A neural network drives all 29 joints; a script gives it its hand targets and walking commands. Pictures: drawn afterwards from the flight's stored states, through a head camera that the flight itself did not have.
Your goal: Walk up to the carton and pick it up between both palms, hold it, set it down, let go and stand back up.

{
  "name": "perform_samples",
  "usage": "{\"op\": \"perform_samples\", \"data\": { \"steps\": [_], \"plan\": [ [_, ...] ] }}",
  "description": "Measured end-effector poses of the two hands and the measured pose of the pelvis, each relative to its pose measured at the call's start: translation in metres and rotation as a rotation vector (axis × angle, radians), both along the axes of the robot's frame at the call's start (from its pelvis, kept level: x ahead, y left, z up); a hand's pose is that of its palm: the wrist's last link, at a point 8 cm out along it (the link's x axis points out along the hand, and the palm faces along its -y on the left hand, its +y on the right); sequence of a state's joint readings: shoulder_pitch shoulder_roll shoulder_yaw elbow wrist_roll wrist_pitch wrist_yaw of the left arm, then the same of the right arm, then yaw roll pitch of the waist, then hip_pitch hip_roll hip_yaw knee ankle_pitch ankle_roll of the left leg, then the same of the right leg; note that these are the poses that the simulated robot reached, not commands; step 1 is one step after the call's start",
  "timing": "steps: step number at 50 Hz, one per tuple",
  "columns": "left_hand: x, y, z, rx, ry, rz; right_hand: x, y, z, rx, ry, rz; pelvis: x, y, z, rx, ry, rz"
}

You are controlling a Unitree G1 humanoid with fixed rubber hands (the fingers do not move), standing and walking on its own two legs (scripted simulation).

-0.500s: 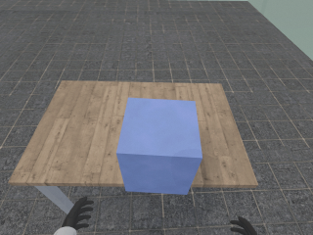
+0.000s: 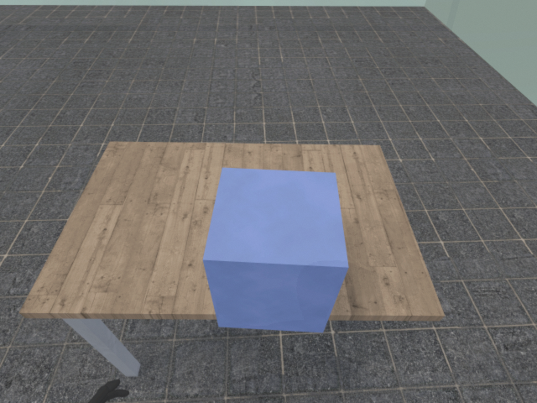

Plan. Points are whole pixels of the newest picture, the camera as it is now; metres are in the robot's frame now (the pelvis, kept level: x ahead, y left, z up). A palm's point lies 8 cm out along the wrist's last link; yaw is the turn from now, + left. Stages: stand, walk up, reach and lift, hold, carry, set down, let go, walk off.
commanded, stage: stand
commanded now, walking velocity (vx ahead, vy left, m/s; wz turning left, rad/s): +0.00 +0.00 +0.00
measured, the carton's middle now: (274, 253) +0.39 +0.00 -0.05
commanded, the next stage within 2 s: none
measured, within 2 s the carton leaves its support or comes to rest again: neither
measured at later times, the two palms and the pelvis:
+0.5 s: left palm out of the picture +0.10 +0.29 -0.11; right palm out of the picture +0.08 -0.29 -0.10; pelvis +0.00 +0.00 +0.00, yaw +0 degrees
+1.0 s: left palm out of the picture +0.09 +0.29 -0.11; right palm out of the picture +0.07 -0.29 -0.10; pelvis -0.01 +0.00 +0.00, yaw +0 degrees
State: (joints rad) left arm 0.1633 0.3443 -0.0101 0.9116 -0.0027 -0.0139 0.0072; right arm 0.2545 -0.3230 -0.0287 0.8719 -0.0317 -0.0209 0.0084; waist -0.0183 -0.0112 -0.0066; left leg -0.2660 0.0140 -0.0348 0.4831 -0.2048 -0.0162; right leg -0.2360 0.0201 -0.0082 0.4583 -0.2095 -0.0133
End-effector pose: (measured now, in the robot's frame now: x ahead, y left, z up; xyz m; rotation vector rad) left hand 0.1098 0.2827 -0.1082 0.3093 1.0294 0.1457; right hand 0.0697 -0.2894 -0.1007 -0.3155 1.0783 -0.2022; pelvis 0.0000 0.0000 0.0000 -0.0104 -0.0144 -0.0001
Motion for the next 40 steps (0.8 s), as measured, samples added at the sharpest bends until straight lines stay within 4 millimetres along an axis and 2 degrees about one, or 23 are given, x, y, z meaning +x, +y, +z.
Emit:
{"op": "perform_samples", "data": {
  "steps": [12, 40],
  "plan": [
    [-0.001, 0.001, 0.002, 0.007, -0.001, -0.001, 0.008, 0.001, -0.001, 0.008, -0.021, 0.006, -0.001, 0.000, 0.000, 0.000, -0.001, 0.000],
    [-0.014, 0.004, 0.000, 0.012, 0.024, 0.010, 0.001, 0.002, -0.002, 0.012, -0.021, 0.004, -0.006, 0.000, 0.000, 0.000, -0.008, 0.000]
  ]
}}
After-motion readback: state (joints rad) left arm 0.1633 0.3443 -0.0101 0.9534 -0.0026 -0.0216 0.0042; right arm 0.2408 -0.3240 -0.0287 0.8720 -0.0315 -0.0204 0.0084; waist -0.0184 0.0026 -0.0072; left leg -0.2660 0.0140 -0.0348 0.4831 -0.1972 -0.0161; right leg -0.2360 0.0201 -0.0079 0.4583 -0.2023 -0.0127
